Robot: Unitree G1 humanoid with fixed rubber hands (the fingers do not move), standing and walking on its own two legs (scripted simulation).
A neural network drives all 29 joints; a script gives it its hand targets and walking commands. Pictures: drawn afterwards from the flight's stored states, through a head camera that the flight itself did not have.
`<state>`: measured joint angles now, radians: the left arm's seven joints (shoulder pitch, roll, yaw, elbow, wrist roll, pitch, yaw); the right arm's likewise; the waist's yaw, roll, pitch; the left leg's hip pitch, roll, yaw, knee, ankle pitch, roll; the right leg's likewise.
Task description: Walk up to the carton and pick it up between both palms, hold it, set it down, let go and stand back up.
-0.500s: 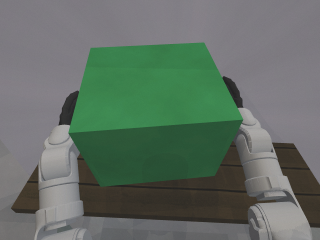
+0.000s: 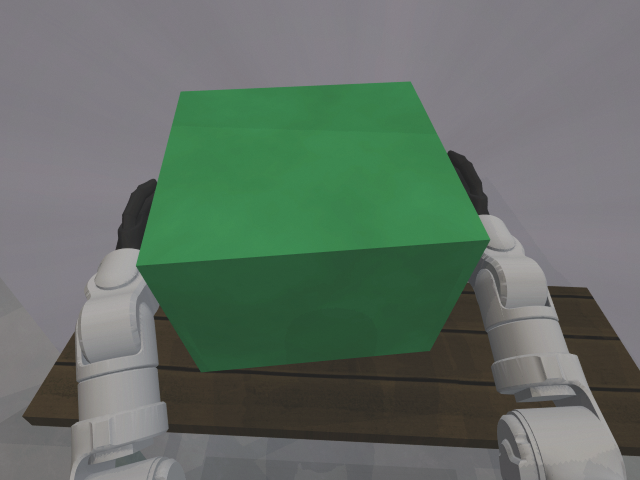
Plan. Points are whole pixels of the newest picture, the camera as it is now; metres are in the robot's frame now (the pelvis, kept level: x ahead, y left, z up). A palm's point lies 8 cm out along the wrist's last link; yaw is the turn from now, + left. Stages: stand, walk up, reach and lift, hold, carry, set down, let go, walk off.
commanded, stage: hold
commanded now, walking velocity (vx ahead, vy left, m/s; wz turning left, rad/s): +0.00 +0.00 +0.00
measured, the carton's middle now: (307, 223) +0.39 -0.01 +0.17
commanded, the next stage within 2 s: none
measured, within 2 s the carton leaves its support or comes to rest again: neither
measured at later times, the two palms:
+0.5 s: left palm (140, 252) +0.35 +0.19 +0.17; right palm (463, 219) +0.36 -0.20 +0.19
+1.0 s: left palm (142, 251) +0.35 +0.19 +0.17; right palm (466, 218) +0.36 -0.20 +0.19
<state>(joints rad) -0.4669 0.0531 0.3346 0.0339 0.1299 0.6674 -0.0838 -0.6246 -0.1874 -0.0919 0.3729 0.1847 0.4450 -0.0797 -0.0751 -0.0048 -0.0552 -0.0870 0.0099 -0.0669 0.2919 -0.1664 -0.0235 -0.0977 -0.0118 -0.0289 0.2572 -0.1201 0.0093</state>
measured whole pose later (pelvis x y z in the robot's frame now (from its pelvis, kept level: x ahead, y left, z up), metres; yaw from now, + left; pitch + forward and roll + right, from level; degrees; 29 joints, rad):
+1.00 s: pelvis +0.00 +0.00 +0.00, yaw +0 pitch -2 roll +0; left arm -0.46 0.05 0.33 0.04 0.13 0.66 -0.08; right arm -0.62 -0.18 -0.09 0.38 0.19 0.44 -0.08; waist -0.08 -0.01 -0.06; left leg -0.09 0.01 -0.06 0.29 -0.17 -0.02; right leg -0.09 -0.01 -0.02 0.25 -0.12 0.01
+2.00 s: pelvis +0.00 +0.00 +0.00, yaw +1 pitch -2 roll +0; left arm -0.45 0.05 0.33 0.04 0.12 0.66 -0.08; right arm -0.61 -0.18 -0.09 0.37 0.19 0.45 -0.09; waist -0.08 -0.01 -0.05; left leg -0.08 0.01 -0.06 0.29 -0.17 -0.02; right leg -0.09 -0.01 -0.03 0.26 -0.13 0.01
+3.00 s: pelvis +0.01 +0.01 +0.00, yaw +0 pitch -4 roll -1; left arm -0.43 0.07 0.27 0.24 0.13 0.34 -0.09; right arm -0.46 -0.12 -0.14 0.48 0.06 0.06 -0.07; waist -0.08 -0.04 0.02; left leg -0.03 0.00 -0.04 0.30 -0.19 -0.01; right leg -0.03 -0.02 -0.01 0.24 -0.14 0.02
